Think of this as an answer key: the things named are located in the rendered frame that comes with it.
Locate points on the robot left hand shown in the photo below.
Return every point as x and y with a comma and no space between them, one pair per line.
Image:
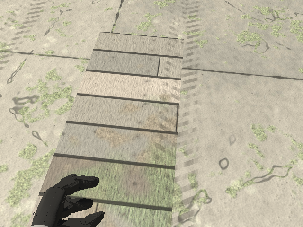
56,204

